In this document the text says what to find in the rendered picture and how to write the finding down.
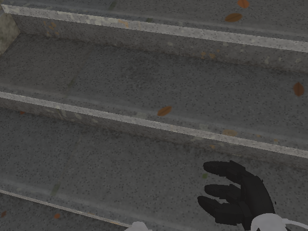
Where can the robot right forearm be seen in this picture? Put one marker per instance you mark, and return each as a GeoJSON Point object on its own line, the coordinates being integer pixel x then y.
{"type": "Point", "coordinates": [268, 222]}

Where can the robot right hand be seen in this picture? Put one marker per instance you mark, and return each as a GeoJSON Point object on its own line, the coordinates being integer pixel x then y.
{"type": "Point", "coordinates": [244, 204]}

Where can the robot left shin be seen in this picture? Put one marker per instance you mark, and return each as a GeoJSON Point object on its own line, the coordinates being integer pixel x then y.
{"type": "Point", "coordinates": [139, 224]}

